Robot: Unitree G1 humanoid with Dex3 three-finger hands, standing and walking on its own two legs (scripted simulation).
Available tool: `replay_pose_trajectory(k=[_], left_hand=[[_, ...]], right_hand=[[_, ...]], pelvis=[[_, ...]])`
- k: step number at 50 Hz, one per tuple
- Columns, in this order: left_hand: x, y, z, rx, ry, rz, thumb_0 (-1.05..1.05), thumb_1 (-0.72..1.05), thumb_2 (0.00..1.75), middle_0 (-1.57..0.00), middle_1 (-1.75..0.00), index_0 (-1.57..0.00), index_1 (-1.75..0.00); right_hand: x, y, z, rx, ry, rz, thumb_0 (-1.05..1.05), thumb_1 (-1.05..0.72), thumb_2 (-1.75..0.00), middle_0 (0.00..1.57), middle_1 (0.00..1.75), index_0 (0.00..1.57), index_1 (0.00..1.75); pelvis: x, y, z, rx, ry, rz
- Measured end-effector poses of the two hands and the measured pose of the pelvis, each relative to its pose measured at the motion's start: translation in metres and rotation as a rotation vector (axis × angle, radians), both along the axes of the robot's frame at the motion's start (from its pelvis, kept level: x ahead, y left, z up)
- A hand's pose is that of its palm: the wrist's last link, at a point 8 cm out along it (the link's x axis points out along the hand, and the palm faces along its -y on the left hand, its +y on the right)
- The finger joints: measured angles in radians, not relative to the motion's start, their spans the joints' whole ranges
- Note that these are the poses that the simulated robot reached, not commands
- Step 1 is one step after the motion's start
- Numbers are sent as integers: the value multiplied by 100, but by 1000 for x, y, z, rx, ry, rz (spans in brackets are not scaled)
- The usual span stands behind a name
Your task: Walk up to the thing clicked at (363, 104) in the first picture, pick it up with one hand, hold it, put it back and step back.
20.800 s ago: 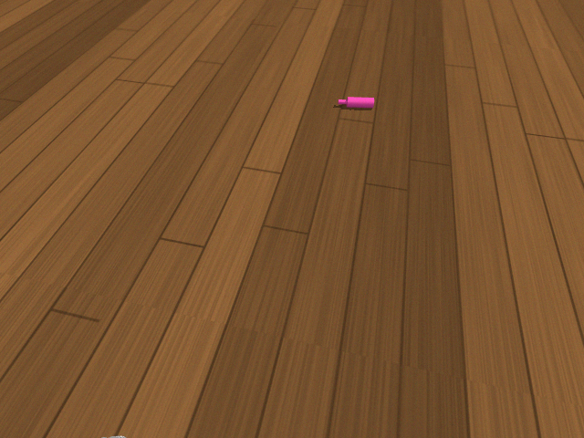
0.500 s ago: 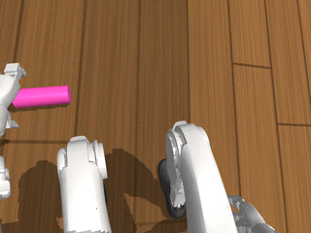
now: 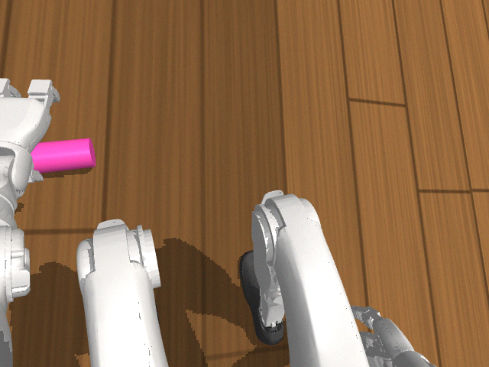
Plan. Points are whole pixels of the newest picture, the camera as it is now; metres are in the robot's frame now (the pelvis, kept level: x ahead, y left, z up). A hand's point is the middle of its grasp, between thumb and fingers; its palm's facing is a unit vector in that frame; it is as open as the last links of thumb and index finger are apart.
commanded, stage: approach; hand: left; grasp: from above
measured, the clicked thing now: (33, 158) +0.47 +0.31 -0.29
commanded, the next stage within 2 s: close in in 0.44 s
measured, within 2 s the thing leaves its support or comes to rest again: neither
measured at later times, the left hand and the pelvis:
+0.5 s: hand (8, 164) +0.43 +0.31 -0.18, palm faces -0.49 -0.06 -0.87, open 13.8 cm; pelvis +0.00 +0.00 +0.00, yaw +0 degrees
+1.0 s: hand (35, 157) +0.45 +0.29 -0.22, palm faces -0.48 -0.07 -0.87, open 13.9 cm; pelvis -0.01 +0.01 -0.01, yaw -2 degrees
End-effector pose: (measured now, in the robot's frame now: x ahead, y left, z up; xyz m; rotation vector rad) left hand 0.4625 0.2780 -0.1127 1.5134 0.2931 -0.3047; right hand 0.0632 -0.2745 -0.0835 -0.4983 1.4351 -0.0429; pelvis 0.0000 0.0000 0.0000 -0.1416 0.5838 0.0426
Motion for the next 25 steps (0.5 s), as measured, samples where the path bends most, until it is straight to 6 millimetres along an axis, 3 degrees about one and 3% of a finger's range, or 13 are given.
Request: replay_pose_trajectory(k=[5, 9, 17, 21, 25], left_hand=[[20, -13, 10, 44, -2, 33, 0, -49, 97, -8, -105, -10, -103], [23, -12, 10, 71, 49, 92, 0, -49, 97, -8, -105, -10, -103], [-6, 18, -7, 42, 178, 166, 0, -50, 98, -9, -104, -10, -103], [-20, 32, -9, 23, 172, 124, 0, -51, 98, -9, -105, -11, -104], [-24, 31, -6, -1, 132, 50, 0, -50, 98, -10, -105, -11, -104]], right_hand=[[-12, 1, 2, 9, -6, -36, 0, -91, -89, 20, 30, 20, 30], [-24, 3, 0, 32, 8, -54, 0, -91, -89, 20, 30, 20, 30], [-37, 6, -5, 62, 76, -42, 0, -91, -89, 20, 30, 20, 30], [-32, 5, -6, 52, 95, -16, 0, -91, -89, 20, 30, 20, 30], [-20, 2, -3, 27, 81, 5, 0, -91, -89, 20, 30, 20, 30]], pelvis=[[0, 0, 2, 2, 14, -5], [-2, 0, 4, 5, 11, -7], [-4, -3, 4, 10, -8, -4], [-4, -3, 2, 5, -16, -1], [-3, -1, 1, -4, -22, 2]])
